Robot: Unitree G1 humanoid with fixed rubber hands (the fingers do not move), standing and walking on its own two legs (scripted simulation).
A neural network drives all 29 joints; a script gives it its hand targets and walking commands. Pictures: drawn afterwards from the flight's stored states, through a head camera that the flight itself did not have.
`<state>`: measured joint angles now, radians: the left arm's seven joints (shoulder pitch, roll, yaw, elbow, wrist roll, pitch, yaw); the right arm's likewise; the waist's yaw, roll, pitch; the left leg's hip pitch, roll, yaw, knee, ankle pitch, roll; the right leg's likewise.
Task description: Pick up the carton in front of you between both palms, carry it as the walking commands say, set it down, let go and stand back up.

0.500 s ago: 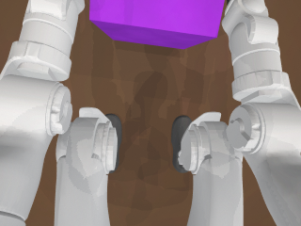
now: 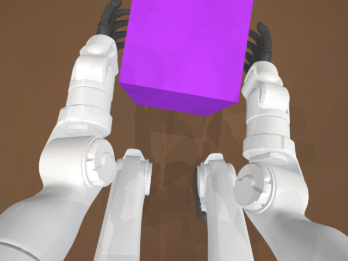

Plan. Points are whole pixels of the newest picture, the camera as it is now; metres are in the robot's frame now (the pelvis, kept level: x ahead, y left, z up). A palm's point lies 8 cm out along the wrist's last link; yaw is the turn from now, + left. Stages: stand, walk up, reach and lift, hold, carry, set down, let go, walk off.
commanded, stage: reach and lift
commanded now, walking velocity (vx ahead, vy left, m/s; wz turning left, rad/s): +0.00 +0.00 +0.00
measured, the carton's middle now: (181, 61) +0.53 +0.01 -0.14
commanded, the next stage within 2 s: none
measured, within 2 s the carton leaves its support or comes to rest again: neither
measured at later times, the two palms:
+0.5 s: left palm (72, 22) +0.48 +0.16 +0.09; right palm (310, 47) +0.47 -0.14 +0.09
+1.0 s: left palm out of the picture +0.42 +0.16 +0.24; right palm out of the picture +0.43 -0.14 +0.24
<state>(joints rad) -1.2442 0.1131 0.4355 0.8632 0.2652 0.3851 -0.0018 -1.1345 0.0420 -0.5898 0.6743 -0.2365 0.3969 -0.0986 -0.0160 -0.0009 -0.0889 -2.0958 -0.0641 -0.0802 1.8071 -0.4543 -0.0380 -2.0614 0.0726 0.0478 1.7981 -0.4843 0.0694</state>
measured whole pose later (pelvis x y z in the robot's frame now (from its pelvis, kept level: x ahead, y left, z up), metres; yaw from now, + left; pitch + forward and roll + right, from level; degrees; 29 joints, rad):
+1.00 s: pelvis +0.09 +0.00 +0.25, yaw +2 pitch +15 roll +0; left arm -0.42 -0.12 0.32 0.53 0.22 0.42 0.02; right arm -0.41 0.15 -0.34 0.52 -0.21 0.41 -0.06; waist 0.00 -0.01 -0.15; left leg -0.78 -0.03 -0.07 0.87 -0.35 -0.02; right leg -0.76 0.03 0.08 0.88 -0.37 0.02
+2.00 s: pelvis +0.11 +0.00 +0.30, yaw +2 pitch -4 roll +0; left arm -0.27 -0.15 0.24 0.31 0.28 0.66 0.00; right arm -0.28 0.16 -0.26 0.33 -0.28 0.65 0.00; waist 0.00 -0.01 0.02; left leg -0.14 -0.02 -0.08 0.42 -0.20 -0.01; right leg -0.13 0.01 0.08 0.42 -0.22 0.01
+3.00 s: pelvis +0.10 +0.00 +0.30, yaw +2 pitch -8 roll +0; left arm -0.28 -0.15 0.23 0.23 0.27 0.76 0.00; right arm -0.28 0.16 -0.24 0.25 -0.28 0.75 0.00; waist 0.00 -0.01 0.04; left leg -0.08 -0.01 -0.08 0.39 -0.18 -0.01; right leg -0.06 0.01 0.08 0.40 -0.20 0.01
